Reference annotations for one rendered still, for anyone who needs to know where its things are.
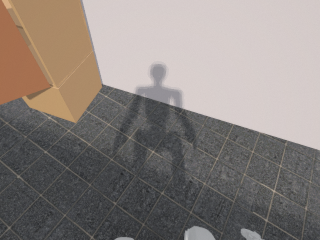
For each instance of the right robot thigh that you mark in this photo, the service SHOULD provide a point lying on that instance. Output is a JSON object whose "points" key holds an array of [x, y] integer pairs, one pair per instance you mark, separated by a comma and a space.
{"points": [[198, 233]]}

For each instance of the cupboard door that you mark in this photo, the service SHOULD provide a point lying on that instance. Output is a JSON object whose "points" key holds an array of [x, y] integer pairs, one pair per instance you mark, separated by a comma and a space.
{"points": [[20, 74]]}

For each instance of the robot right hand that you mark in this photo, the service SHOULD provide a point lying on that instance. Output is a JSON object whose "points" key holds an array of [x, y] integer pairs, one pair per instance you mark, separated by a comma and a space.
{"points": [[250, 235]]}

